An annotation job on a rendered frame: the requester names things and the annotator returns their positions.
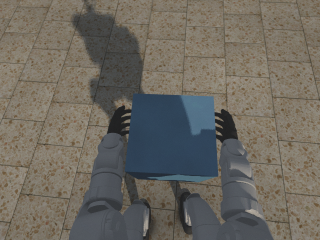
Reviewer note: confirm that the right robot foot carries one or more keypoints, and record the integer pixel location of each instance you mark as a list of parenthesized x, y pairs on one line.
[(187, 229)]

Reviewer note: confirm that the robot right hand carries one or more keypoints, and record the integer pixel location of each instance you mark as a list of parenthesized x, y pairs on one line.
[(228, 129)]

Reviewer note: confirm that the robot right forearm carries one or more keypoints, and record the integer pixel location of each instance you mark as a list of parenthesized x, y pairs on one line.
[(239, 198)]

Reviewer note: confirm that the carton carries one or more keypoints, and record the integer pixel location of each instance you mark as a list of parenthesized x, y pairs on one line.
[(172, 138)]

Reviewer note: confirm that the robot left thigh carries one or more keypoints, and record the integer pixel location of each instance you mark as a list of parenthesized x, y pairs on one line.
[(136, 219)]

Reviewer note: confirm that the robot left hand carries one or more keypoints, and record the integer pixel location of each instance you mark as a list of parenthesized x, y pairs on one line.
[(115, 125)]

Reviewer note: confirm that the robot right upper arm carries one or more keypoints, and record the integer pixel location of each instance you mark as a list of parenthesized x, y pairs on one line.
[(235, 230)]

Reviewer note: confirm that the robot left forearm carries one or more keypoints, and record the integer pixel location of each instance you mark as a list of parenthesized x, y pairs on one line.
[(106, 178)]

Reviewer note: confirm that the robot left upper arm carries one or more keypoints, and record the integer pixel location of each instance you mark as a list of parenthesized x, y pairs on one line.
[(107, 224)]

